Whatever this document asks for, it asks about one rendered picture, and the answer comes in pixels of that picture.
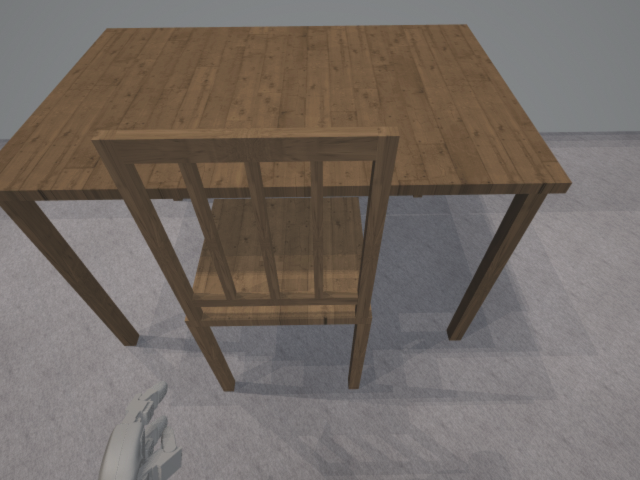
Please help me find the table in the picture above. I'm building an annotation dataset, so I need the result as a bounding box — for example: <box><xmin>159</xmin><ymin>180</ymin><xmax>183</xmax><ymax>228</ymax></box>
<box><xmin>0</xmin><ymin>24</ymin><xmax>572</xmax><ymax>346</ymax></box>

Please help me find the chair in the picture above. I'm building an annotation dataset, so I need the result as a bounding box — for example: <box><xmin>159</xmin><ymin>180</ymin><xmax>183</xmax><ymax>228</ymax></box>
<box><xmin>91</xmin><ymin>126</ymin><xmax>400</xmax><ymax>391</ymax></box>

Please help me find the robot left hand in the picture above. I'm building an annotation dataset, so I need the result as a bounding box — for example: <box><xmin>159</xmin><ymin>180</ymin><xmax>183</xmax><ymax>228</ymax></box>
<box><xmin>98</xmin><ymin>381</ymin><xmax>182</xmax><ymax>480</ymax></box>

